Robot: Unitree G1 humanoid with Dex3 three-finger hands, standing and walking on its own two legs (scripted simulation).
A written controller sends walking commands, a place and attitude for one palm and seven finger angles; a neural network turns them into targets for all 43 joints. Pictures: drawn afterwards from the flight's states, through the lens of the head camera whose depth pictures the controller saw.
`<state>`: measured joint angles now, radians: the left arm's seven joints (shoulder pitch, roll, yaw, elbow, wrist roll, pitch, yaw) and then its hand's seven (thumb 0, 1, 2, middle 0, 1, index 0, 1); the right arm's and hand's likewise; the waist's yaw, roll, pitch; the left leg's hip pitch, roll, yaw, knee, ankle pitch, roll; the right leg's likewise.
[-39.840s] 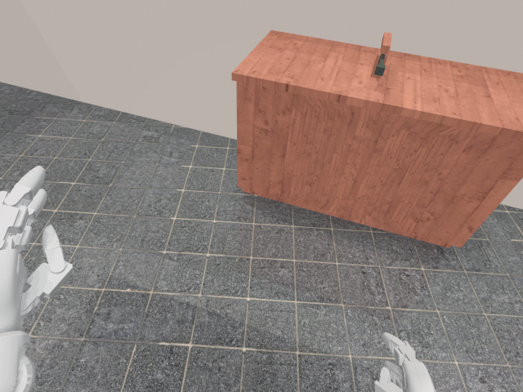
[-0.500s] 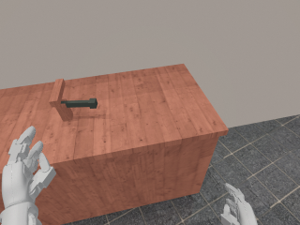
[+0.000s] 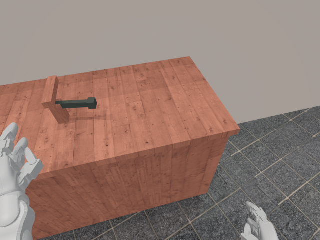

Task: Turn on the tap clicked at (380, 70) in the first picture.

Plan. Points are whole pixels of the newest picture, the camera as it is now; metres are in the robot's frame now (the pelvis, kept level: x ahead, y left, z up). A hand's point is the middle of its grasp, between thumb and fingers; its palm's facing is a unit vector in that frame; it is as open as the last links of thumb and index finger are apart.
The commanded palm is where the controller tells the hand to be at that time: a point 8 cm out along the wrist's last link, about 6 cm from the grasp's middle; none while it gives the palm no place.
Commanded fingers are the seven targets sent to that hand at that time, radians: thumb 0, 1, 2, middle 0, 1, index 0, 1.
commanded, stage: reach beside the lever's end, fingers flat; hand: left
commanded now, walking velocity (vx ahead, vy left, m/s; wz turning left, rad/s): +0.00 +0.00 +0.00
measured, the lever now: (92, 103) +0.51 +0.29 +0.03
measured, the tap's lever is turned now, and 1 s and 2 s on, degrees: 79 79 79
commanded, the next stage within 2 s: push the lever round in 1.56 s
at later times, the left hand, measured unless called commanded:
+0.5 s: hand (39, 147) +0.30 +0.34 +0.08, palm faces +0.56 -0.82 -0.09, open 7.6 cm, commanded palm +0.26 +0.37 +0.07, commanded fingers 0.00 0.90 0.90 -0.17 -0.20 -0.17 -0.20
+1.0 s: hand (41, 136) +0.36 +0.38 +0.04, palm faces +0.57 -0.82 -0.09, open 7.7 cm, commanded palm +0.32 +0.42 +0.04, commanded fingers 0.00 0.90 0.90 -0.15 -0.15 -0.15 -0.15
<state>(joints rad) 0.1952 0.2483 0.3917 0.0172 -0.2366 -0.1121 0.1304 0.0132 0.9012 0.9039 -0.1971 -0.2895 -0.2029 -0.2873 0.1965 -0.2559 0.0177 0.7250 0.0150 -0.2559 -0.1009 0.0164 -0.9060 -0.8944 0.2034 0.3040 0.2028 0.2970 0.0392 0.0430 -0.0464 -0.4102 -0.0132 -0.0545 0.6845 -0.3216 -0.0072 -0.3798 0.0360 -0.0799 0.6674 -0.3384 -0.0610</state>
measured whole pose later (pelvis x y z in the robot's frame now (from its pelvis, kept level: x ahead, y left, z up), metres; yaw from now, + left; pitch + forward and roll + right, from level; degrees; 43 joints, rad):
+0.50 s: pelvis +0.00 +0.03 -0.01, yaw +0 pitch +7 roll -2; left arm -0.04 0.30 0.44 0.30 -0.19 -0.20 0.11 0.01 0.90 0.90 -0.18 -0.23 -0.18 -0.23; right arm 0.22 -0.25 0.02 0.71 0.00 -0.20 -0.08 0.01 -0.90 -0.89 0.21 0.30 0.20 0.30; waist 0.02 0.03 -0.06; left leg -0.53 -0.03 -0.04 0.77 -0.36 0.03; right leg -0.48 0.02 -0.07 0.72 -0.35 -0.02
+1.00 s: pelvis -0.01 +0.03 -0.03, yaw -1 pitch +12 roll -3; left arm -0.35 0.47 0.58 0.74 -0.15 -0.31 0.02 0.01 0.90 0.90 -0.16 -0.17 -0.16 -0.17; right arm 0.27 -0.27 0.02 0.71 -0.01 -0.12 -0.08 0.01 -0.91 -0.89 0.21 0.30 0.21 0.30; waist -0.04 0.01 -0.08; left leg -0.73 -0.02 -0.05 0.90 -0.39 0.03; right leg -0.67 0.03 -0.08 0.83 -0.38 -0.03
